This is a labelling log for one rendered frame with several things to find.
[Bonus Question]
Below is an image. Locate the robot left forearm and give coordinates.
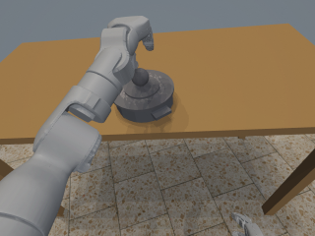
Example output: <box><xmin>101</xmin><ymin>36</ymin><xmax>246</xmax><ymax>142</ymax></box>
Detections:
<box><xmin>32</xmin><ymin>22</ymin><xmax>139</xmax><ymax>152</ymax></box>

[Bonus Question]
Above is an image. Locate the left robot upper arm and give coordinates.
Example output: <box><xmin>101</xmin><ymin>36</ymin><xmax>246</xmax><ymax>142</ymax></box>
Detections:
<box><xmin>0</xmin><ymin>111</ymin><xmax>102</xmax><ymax>236</ymax></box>

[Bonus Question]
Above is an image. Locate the lid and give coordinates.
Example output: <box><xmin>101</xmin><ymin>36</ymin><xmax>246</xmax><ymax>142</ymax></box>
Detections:
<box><xmin>113</xmin><ymin>69</ymin><xmax>174</xmax><ymax>112</ymax></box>

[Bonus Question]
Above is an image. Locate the knob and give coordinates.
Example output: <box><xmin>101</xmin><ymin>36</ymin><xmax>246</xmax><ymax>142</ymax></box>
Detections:
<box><xmin>132</xmin><ymin>68</ymin><xmax>150</xmax><ymax>87</ymax></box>

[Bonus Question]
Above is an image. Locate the robot left hand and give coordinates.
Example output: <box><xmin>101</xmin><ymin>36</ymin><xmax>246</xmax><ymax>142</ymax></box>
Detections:
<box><xmin>107</xmin><ymin>16</ymin><xmax>155</xmax><ymax>70</ymax></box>

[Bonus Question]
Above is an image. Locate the pot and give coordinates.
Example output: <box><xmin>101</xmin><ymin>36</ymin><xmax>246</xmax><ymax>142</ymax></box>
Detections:
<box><xmin>117</xmin><ymin>96</ymin><xmax>173</xmax><ymax>123</ymax></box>

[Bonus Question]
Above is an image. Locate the robot right hand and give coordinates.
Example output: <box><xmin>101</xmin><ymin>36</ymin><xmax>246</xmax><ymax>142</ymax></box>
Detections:
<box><xmin>231</xmin><ymin>212</ymin><xmax>264</xmax><ymax>236</ymax></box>

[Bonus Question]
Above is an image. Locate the table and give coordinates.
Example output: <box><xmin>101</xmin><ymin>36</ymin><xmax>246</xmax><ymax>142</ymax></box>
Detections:
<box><xmin>0</xmin><ymin>24</ymin><xmax>315</xmax><ymax>217</ymax></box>

